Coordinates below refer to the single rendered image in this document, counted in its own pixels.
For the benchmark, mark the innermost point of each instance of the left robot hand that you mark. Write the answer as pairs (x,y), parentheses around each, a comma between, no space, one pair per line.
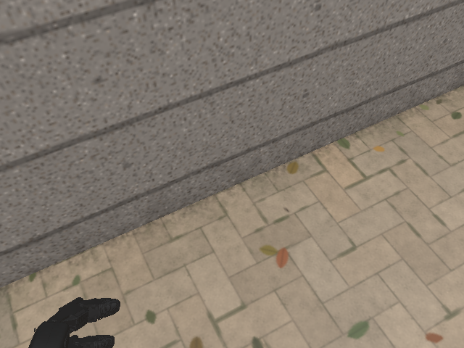
(55,332)

